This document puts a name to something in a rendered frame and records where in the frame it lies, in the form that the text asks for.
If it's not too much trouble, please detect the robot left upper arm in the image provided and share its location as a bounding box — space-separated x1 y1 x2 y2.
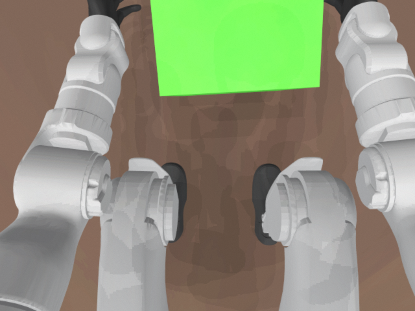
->
0 145 113 311

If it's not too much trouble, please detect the robot left hand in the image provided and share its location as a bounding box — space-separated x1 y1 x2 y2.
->
87 0 141 29

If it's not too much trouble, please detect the robot right upper arm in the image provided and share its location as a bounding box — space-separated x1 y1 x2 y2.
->
355 139 415 296

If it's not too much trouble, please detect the robot right hand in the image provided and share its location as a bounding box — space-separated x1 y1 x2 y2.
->
324 0 377 23

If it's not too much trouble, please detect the carton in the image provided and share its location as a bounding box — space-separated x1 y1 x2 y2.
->
150 0 324 96

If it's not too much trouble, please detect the right robot thigh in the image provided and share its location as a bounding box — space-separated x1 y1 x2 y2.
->
269 170 359 311

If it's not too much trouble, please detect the left robot thigh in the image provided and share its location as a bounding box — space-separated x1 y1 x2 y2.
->
97 170 179 311

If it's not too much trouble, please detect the robot right forearm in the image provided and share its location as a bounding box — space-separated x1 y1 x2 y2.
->
335 1 415 148

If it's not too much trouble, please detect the robot thigh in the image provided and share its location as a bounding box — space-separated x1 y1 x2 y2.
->
269 170 359 311
97 170 179 311

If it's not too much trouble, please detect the robot left forearm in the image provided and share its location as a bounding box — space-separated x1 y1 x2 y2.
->
13 15 129 208

